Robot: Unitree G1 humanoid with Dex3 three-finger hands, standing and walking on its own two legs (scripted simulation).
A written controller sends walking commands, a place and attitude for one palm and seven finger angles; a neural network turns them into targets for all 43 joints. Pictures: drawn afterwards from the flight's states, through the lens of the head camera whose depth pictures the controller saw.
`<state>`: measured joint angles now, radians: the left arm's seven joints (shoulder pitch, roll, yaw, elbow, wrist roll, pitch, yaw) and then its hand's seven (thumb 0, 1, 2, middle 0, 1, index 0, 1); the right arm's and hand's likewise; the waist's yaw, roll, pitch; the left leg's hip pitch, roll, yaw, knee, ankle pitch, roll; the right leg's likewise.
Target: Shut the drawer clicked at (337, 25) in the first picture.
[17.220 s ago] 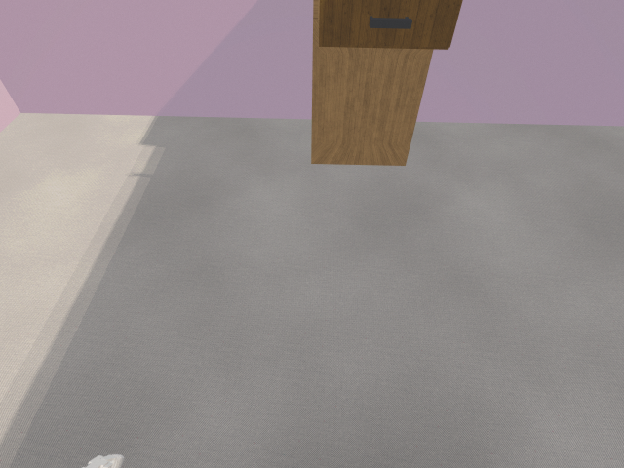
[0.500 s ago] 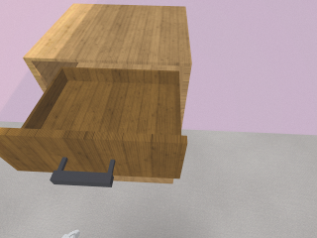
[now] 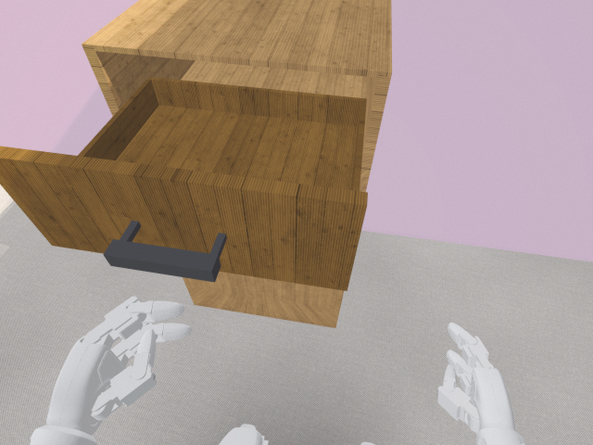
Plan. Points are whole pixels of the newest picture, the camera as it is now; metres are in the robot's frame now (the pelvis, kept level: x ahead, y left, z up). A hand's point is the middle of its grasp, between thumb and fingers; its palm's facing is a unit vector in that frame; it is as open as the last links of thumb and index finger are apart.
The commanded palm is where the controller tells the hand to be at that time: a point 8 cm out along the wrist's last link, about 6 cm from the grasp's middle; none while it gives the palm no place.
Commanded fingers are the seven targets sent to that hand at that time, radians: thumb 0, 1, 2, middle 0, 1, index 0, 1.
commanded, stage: raise the hand and make a fist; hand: left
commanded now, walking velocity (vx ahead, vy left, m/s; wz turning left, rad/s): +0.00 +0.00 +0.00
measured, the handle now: (170, 247) +0.32 +0.20 +0.11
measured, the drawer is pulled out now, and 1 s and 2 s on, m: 0.28 0.28 0.28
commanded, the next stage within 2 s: bring the fist close to the handle in 1.32 s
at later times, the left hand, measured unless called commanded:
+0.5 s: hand (133, 355) +0.18 +0.18 +0.14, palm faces -0.04 -1.00 -0.08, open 3.1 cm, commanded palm +0.13 +0.23 +0.15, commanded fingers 0.00 0.90 0.90 -1.30 -1.49 -1.30 -1.49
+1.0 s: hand (106, 336) +0.17 +0.17 +0.20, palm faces -0.02 -0.98 -0.18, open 3.2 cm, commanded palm +0.10 +0.22 +0.21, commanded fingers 0.00 0.90 0.90 -1.40 -1.60 -1.40 -1.60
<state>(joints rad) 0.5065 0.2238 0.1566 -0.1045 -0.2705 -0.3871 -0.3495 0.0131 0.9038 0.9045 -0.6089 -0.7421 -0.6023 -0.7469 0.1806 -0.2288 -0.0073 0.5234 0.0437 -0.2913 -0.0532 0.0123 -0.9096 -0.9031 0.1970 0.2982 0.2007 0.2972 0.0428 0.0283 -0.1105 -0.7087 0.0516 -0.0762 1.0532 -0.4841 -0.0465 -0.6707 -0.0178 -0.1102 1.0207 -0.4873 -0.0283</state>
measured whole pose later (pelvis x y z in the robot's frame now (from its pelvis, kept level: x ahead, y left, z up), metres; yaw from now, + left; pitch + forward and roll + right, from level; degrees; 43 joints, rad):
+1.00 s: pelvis +0.04 +0.01 +0.04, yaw -1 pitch +0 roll -1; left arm 0.74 0.28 0.21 -0.65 -0.31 -0.03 -0.28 0.01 0.90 0.90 -1.40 -1.59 -1.39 -1.60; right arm 0.24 -0.23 0.07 0.54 0.10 -0.40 -0.06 0.02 -0.91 -0.90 0.20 0.30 0.20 0.30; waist 0.08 0.08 -0.12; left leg -0.34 0.05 -0.04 0.77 -0.43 -0.04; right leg -0.32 -0.01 -0.08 0.74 -0.42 -0.01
